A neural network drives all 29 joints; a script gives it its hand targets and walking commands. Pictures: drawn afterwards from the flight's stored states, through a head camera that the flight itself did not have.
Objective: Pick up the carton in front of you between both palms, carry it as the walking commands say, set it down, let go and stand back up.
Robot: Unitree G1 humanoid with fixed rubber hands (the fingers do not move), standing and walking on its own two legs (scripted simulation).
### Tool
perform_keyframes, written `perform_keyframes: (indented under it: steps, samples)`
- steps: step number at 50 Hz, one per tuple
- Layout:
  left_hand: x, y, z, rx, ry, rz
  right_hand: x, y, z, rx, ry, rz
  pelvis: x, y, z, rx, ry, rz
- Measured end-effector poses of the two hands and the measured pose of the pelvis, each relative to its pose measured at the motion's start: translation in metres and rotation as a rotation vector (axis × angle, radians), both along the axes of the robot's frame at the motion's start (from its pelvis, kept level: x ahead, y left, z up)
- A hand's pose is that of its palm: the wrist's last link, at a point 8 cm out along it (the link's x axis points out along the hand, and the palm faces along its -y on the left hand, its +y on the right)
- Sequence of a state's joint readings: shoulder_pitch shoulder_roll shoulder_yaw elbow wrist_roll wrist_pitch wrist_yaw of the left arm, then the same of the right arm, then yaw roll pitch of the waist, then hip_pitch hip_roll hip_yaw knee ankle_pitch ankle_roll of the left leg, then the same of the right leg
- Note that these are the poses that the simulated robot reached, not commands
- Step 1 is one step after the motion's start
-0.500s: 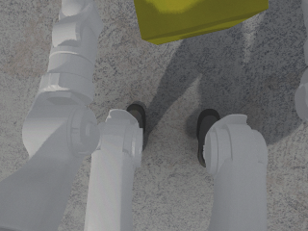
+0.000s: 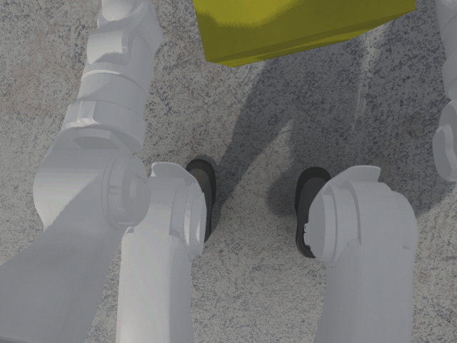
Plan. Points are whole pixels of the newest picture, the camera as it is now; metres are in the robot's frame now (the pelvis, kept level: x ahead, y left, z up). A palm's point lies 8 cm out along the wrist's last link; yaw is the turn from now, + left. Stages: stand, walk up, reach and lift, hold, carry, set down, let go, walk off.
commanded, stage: reach and lift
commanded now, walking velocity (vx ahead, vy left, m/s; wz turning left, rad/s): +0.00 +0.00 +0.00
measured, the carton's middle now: out of the picture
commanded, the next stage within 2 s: none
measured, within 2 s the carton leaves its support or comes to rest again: leaves its support in 0.46 s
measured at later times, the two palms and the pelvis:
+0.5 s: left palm out of the picture +0.56 +0.10 -0.15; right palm out of the picture +0.57 -0.20 -0.17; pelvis +0.01 +0.00 +0.00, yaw -1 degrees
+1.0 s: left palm out of the picture +0.50 +0.10 +0.03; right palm out of the picture +0.51 -0.20 +0.03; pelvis -0.01 +0.01 +0.10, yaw -5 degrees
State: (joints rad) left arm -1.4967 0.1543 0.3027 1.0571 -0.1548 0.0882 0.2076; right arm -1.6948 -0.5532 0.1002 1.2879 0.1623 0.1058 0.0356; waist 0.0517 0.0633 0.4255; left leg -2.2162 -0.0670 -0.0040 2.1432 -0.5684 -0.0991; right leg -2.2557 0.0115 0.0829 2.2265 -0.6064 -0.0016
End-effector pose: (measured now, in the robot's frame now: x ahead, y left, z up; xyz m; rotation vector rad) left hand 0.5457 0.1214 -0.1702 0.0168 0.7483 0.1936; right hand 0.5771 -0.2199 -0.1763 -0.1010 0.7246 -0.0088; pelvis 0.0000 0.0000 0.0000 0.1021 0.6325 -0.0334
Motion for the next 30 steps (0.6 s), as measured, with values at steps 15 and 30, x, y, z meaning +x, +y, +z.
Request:
perform_keyframes:
  steps: [15, 30]
  samples:
    - [0.007, -0.02, 0.003, -0.036, 0.019, -0.006, 0.002, 0.018, 0.004, 0.004, 0.039, 0.058, -0.002, -0.004, -0.002, -0.007, -0.018, -0.001]
    - [0.0, -0.03, 0.051, -0.045, -0.062, 0.036, -0.022, 0.013, 0.042, 0.007, 0.0, -0.02, 0.008, -0.001, 0.009, -0.018, 0.07, -0.021]
